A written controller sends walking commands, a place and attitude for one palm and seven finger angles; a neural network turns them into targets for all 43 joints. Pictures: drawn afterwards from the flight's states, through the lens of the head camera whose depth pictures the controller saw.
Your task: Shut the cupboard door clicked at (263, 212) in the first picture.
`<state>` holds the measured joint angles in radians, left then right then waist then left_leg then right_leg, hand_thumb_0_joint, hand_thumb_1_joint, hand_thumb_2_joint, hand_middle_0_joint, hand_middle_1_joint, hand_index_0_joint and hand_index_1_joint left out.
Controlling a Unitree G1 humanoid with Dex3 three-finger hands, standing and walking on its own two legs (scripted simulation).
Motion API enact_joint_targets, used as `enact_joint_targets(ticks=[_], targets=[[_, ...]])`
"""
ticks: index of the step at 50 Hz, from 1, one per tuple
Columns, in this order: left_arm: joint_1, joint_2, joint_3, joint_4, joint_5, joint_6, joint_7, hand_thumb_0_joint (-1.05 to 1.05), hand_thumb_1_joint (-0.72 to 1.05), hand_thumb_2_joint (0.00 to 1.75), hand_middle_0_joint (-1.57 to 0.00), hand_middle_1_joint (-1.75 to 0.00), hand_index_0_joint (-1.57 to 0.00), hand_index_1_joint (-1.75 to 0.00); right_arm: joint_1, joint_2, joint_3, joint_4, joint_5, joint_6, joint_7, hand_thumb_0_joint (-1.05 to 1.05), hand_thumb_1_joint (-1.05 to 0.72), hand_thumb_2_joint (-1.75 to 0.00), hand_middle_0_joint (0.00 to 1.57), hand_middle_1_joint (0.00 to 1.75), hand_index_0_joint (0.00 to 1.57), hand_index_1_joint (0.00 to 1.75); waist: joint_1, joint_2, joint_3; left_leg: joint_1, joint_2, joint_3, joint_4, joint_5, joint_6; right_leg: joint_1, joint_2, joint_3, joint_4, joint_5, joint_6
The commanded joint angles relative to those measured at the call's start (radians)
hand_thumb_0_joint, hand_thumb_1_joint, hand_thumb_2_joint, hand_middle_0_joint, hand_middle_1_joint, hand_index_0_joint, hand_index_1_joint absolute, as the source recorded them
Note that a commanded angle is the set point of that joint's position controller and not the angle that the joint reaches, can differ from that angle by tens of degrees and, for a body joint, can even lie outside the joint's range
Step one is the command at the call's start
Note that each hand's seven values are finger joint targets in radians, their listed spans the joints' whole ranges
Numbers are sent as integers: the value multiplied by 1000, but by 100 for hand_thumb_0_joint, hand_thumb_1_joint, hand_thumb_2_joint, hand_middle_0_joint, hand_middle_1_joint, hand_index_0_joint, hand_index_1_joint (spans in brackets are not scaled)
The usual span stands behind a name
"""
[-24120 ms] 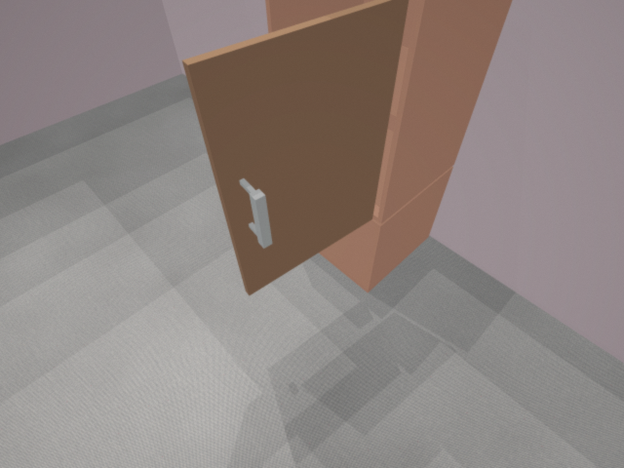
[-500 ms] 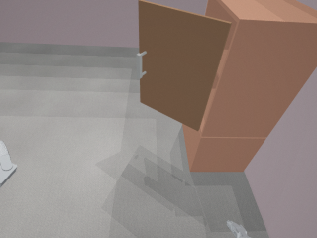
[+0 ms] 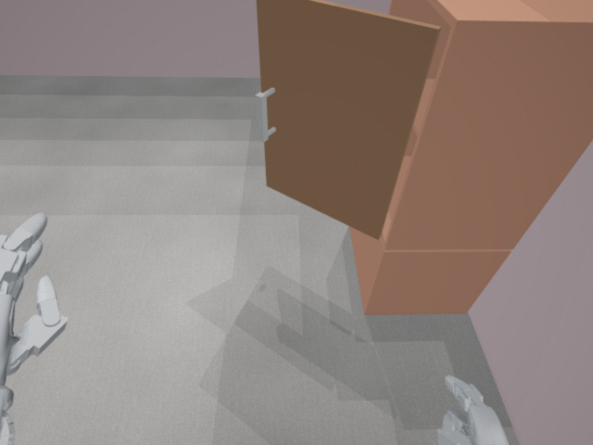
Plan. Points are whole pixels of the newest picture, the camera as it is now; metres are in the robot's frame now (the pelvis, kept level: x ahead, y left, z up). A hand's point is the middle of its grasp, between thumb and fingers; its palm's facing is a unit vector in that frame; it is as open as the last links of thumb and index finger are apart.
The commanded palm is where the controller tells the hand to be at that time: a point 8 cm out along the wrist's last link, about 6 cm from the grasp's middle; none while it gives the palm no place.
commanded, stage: let the arm hang, fingers relaxed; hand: left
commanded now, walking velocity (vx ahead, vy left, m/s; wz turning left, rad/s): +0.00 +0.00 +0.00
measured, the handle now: (266, 114) +0.94 +0.13 -0.04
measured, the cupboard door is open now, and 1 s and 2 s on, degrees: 54 54 54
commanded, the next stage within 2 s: look to check the result in 1.06 s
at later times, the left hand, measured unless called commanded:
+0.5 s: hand out of the picture -0.09 +0.21 -0.17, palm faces +0.03 -0.98 -0.21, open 7.2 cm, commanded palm none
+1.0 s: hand out of the picture -0.05 +0.18 -0.17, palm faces +0.03 -0.99 -0.13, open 7.3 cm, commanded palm none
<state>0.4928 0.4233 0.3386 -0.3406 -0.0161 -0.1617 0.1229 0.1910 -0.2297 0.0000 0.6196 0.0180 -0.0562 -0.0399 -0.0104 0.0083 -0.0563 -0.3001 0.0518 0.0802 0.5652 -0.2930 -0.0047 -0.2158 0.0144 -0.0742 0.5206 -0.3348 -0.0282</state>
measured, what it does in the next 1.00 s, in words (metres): shifts its weight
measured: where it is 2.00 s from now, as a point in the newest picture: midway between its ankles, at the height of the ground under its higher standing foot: outside the picture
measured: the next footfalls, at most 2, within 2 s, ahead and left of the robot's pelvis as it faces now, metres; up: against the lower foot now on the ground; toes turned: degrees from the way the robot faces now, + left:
none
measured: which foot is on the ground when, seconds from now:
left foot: down 0.00-1.00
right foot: down 0.00-1.00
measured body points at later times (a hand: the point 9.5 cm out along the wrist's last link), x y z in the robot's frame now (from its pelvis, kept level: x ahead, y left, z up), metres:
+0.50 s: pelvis -0.04 +0.03 +0.01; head -0.02 +0.04 +0.46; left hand -0.09 +0.27 -0.15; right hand -0.07 -0.20 -0.14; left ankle +0.00 +0.12 -0.73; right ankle -0.04 -0.10 -0.73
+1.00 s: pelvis -0.04 +0.03 +0.01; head -0.05 +0.04 +0.46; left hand -0.05 +0.23 -0.16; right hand -0.06 -0.18 -0.15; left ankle +0.00 +0.12 -0.73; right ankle -0.04 -0.10 -0.73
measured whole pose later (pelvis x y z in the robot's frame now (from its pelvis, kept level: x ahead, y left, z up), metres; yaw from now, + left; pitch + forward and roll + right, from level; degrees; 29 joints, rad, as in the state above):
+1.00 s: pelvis -0.04 +0.03 +0.01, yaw -1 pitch -2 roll +0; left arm 0.34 0.10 0.01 1.13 0.02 0.00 0.03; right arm 0.34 -0.12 0.00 1.12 -0.02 0.01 -0.03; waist -0.01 -0.01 -0.02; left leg -0.21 0.00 0.12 0.40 -0.17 0.05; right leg -0.16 -0.03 -0.04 0.42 -0.23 0.01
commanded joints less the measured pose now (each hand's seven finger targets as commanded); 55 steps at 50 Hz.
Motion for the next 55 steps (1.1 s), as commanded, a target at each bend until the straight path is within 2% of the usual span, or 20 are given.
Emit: enact_joint_targets(ticks=[1,3,4,5,6,9,12,13,14,17,19,21,26,30,33,34,43,49,53,55], targets=[[-102,-60,-259,520,42,170,-125,0,90,90,-20,-30,-20,-30,-32,-198,-51,18,-26,-5,41,0,-90,-90,20,30,20,30,7,-43,-12,-8,89,-105,-27,272,41,-60,-127,85,-16,303,1],[-165,-38,-271,644,42,161,-127,0,90,90,-20,-30,-20,-30,-31,-192,-39,34,-35,17,40,0,-90,-90,20,30,20,30,3,-188,-11,14,63,-113,-4,256,41,-62,-154,116,-46,336,-16],[-193,-27,-276,708,43,159,-124,0,90,90,-20,-30,-20,-30,-21,-185,-37,45,-39,26,41,0,-90,-90,20,30,20,30,-7,-221,-10,36,48,-105,1,274,34,-57,-167,126,-46,377,-29],[-205,-33,-283,770,39,161,-119,0,90,90,-20,-30,-20,-30,-10,-171,-32,62,-42,37,41,0,-90,-90,20,30,20,30,-9,-214,-13,55,37,-100,-5,277,32,-48,-179,132,-50,394,-36],[-218,-39,-291,837,38,165,-114,0,90,90,-20,-30,-20,-30,-1,-159,-26,88,-46,45,41,0,-90,-90,20,30,20,30,-12,-177,-13,74,35,-103,-27,291,28,-41,-174,130,-52,365,-35],[-230,-49,-306,1011,33,175,-103,0,90,90,-20,-30,-20,-30,-5,-141,-9,166,-46,60,38,0,-90,-90,20,30,20,30,1,-8,21,78,52,-121,-122,285,32,-9,-127,115,-89,181,-5],[-198,-84,-312,1167,27,175,-103,0,90,90,-20,-30,-20,-30,6,-103,-3,252,-43,66,28,0,-90,-90,20,30,20,30,6,84,74,44,44,-122,-194,85,32,-1,-115,132,-162,52,-10],[-177,-115,-297,1198,32,174,-101,0,90,90,-20,-30,-20,-30,20,-84,-8,273,-48,66,24,0,-90,-90,20,30,20,30,9,128,70,35,43,-121,-211,35,33,14,-111,125,-176,50,-15],[-162,-113,-294,1224,34,173,-100,0,90,90,-20,-30,-20,-30,40,-84,-11,287,-46,67,21,0,-90,-90,20,30,20,30,13,136,66,33,44,-125,-213,28,36,35,-108,118,-183,65,-17],[-144,-125,-305,1305,29,173,-101,0,90,90,-20,-30,-20,-30,86,-64,-16,344,-43,69,16,0,-90,-90,20,30,20,30,10,122,94,20,47,-131,-252,-58,35,26,-107,110,-205,36,-20],[-128,-128,-309,1344,29,169,-101,0,90,90,-20,-30,-20,-30,121,-68,-21,368,-37,67,13,0,-90,-90,20,30,20,30,9,60,97,33,56,-140,-261,-39,41,28,-102,105,-209,54,-18],[-113,-142,-315,1382,28,167,-99,0,90,90,-20,-30,-20,-30,147,-59,-20,399,-35,62,9,0,-90,-90,20,30,20,30,7,50,86,56,66,-140,-273,-16,45,30,-103,98,-201,81,-14],[-81,-162,-321,1444,28,165,-93,0,90,90,-20,-30,-20,-30,191,-42,-20,449,-31,57,4,0,-90,-90,20,30,20,30,6,-12,121,62,71,-137,-289,-5,50,15,-106,95,-200,83,-10],[-59,-179,-321,1471,30,166,-87,0,90,90,-20,-30,-20,-30,206,-24,-20,471,-31,59,3,0,-90,-90,20,30,20,30,5,-5,136,67,69,-130,-297,-25,50,-7,-104,98,-197,68,-7],[-53,-192,-323,1478,32,168,-84,0,90,90,-20,-30,-20,-30,214,-12,-20,481,-31,61,3,0,-90,-90,20,30,20,30,4,-7,174,50,68,-131,-308,-51,50,-30,-102,99,-195,60,-2],[-46,-189,-322,1478,33,166,-83,0,90,90,-20,-30,-20,-30,218,-13,-21,481,-30,61,4,0,-90,-90,20,30,20,30,7,-15,159,53,67,-130,-303,-44,51,-21,-101,99,-195,62,-2],[-49,-218,-320,1470,35,165,-80,0,90,90,-20,-30,-20,-30,215,11,-23,484,-34,59,4,0,-90,-90,20,30,20,30,4,11,191,38,61,-128,-315,-68,45,-54,-95,103,-186,67,4],[-61,-211,-315,1463,35,157,-79,0,90,90,-20,-30,-20,-30,215,11,-24,483,-31,53,4,0,-90,-90,20,30,20,30,4,-4,167,73,54,-108,-285,30,44,-37,-103,106,-193,109,0],[-73,-209,-314,1463,32,157,-81,0,90,90,-20,-30,-20,-30,206,8,-22,485,-32,52,3,0,-90,-90,20,30,20,30,1,10,166,87,55,-105,-285,38,41,-39,-106,112,-200,107,0],[-78,-199,-312,1463,33,155,-81,0,90,90,-20,-30,-20,-30,206,2,-23,484,-31,51,3,0,-90,-90,20,30,20,30,1,-5,162,88,55,-101,-278,56,41,-28,-109,112,-204,113,-2]])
